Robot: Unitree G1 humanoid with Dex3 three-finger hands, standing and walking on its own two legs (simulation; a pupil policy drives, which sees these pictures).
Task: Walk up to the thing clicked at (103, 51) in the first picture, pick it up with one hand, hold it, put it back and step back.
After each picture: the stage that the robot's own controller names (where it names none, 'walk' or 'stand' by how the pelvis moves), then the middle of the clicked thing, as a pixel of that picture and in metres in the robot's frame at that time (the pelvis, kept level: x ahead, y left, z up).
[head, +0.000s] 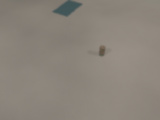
stand; (102, 50) +1.31 -0.29 -0.72
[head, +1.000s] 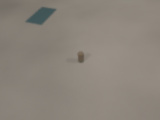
walk; (80, 57) +1.21 +0.05 -0.70
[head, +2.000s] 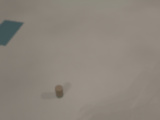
walk; (59, 91) +0.75 +0.19 -0.70
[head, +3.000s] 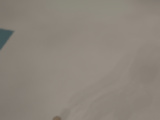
walk; out of the picture +0.46 +0.12 -0.71
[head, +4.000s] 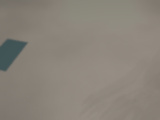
stand; out of the picture +0.40 +0.12 -0.72
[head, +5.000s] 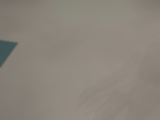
stand; out of the picture +0.37 +0.15 -0.72
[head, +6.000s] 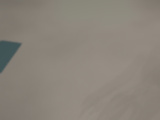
stand; out of the picture +0.40 +0.15 -0.73
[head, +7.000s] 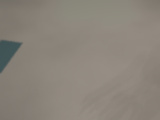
stand; out of the picture +0.39 +0.14 -0.73
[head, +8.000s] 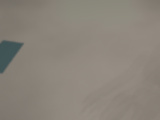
stand; out of the picture +0.39 +0.14 -0.73
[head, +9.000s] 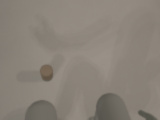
go down; (46, 73) +0.47 +0.12 -0.42
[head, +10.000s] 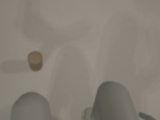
go down; (35, 61) +0.50 +0.13 -0.33
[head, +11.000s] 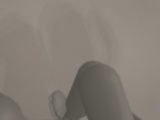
close in; out of the picture +0.50 +0.18 -0.24
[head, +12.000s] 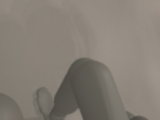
close; out of the picture +0.49 +0.20 -0.25
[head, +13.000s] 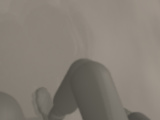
lift; out of the picture +0.46 +0.18 -0.25
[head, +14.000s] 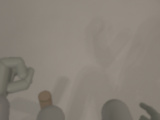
lift; (45, 102) +0.35 +0.17 -0.41
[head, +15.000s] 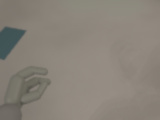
go down; out of the picture +0.25 +0.18 -0.67
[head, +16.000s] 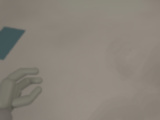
go down; out of the picture +0.26 +0.19 -0.66
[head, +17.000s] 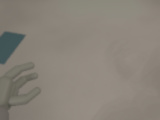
stand; out of the picture +0.26 +0.17 -0.68
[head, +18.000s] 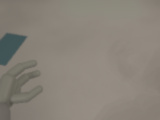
stand; out of the picture +0.26 +0.17 -0.68
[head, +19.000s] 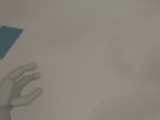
stand; out of the picture +0.26 +0.17 -0.67
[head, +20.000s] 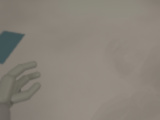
stand; out of the picture +0.25 +0.17 -0.69
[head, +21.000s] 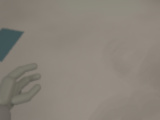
stand; out of the picture +0.26 +0.17 -0.68
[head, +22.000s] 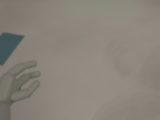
stand; out of the picture +0.26 +0.17 -0.69
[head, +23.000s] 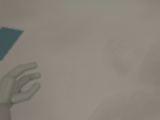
stand; out of the picture +0.26 +0.17 -0.68
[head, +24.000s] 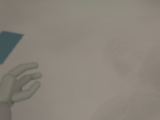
stand; out of the picture +0.25 +0.17 -0.69
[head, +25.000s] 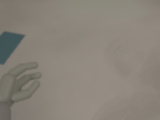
stand; out of the picture +0.25 +0.17 -0.69
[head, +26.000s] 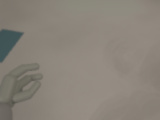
stand; out of the picture +0.26 +0.17 -0.69
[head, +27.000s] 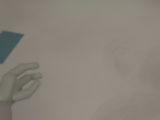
stand; out of the picture +0.26 +0.17 -0.69
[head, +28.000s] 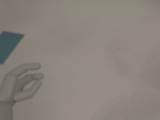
stand; out of the picture +0.25 +0.17 -0.69
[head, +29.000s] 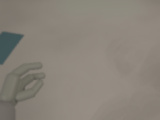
stand; out of the picture +0.26 +0.17 -0.68
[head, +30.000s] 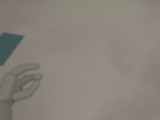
stand; out of the picture +0.25 +0.17 -0.69
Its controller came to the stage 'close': yes
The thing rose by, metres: 0.24
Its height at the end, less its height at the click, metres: +0.00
